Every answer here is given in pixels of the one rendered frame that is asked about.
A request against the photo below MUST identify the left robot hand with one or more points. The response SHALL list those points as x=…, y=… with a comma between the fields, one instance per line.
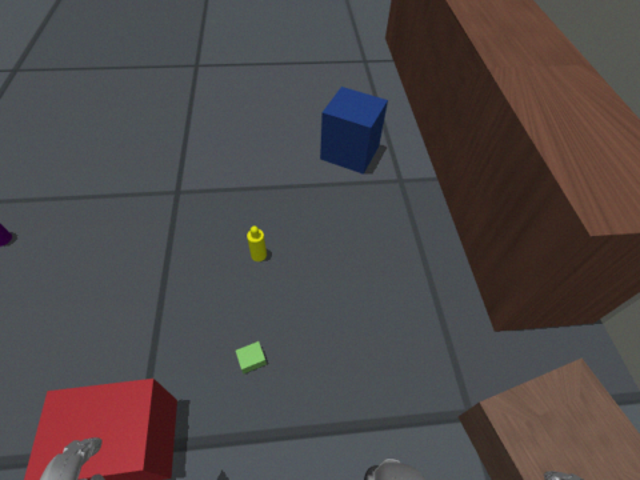
x=67, y=466

